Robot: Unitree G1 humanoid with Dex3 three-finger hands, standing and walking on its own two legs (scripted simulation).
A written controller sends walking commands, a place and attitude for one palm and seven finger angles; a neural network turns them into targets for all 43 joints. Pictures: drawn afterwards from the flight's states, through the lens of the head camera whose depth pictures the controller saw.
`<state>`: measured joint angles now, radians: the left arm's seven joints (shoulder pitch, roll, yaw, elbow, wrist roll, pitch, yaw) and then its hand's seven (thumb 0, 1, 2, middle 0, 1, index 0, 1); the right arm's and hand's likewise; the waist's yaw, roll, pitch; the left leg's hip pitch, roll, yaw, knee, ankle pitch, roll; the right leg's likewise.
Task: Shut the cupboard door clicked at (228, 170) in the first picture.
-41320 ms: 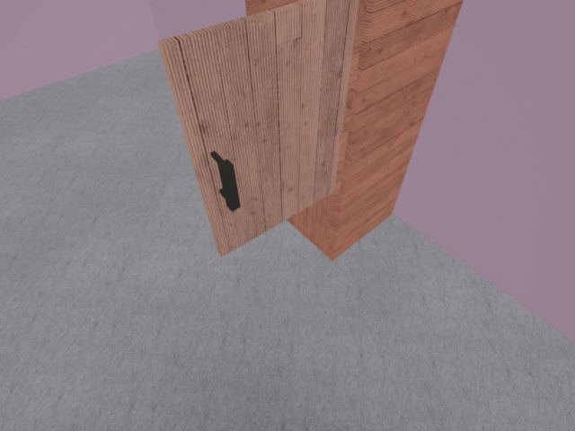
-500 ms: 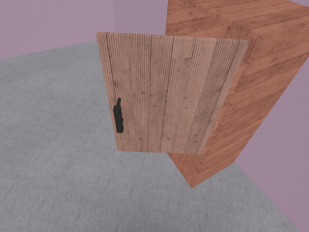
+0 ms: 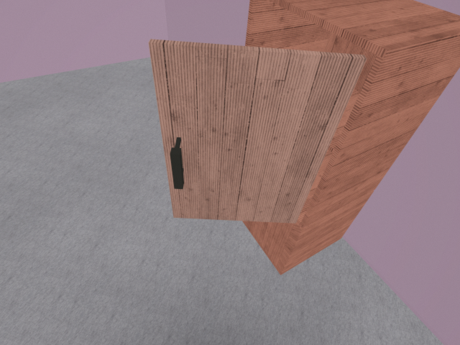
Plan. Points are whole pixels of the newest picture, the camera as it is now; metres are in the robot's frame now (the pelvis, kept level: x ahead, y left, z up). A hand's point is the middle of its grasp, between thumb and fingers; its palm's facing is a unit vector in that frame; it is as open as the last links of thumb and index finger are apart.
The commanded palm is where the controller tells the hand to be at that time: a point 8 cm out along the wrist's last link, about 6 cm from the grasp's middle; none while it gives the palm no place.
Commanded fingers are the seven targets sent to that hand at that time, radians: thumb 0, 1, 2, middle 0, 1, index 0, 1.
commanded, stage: come to a stop and stand still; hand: left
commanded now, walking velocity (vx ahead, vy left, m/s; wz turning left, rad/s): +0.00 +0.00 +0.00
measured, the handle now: (178, 163) +0.55 +0.16 -0.04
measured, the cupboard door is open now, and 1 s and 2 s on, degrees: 59 59 59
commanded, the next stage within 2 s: look again from close up in 0.64 s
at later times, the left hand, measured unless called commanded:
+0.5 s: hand out of the picture -0.05 +0.21 -0.18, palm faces +0.04 -0.98 -0.19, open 7.4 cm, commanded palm none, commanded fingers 0.00 0.90 0.90 -0.20 -0.30 -0.20 -0.30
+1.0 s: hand out of the picture -0.05 +0.16 -0.17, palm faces +0.01 -0.99 -0.15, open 7.4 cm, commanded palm none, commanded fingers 0.00 0.90 0.90 -0.20 -0.30 -0.20 -0.30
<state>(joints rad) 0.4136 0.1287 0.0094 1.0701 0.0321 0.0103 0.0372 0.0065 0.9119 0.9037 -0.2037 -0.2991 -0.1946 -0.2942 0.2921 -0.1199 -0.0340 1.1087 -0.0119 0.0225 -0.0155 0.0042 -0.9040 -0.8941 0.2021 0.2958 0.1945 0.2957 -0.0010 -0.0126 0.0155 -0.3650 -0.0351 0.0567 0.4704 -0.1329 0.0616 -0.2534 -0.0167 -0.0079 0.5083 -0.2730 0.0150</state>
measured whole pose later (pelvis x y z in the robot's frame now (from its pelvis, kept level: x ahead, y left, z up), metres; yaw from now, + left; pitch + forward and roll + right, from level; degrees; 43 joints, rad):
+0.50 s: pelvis -0.05 +0.03 +0.00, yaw +0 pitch -1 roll +0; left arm 0.30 0.20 0.02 1.06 0.03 0.02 0.03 0.01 0.91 0.90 -0.20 -0.30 -0.19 -0.29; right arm 0.27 -0.14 -0.01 1.10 -0.01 0.01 -0.02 0.00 -0.91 -0.89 0.20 0.30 0.19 0.30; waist 0.03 -0.05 0.02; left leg -0.24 -0.05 0.02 0.47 -0.21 0.05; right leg -0.26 -0.06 -0.01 0.50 -0.25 0.02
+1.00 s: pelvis -0.04 +0.00 +0.01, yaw -1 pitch +0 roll +0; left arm 0.31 0.13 0.00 1.10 0.02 0.00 0.03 0.01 0.91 0.90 -0.20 -0.30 -0.19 -0.29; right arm 0.27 -0.12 -0.01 1.14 -0.01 0.00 -0.02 0.01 -0.91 -0.89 0.20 0.30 0.19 0.30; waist 0.00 -0.02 0.04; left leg -0.22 -0.01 0.01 0.43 -0.20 0.01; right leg -0.23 -0.02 -0.01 0.44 -0.20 0.00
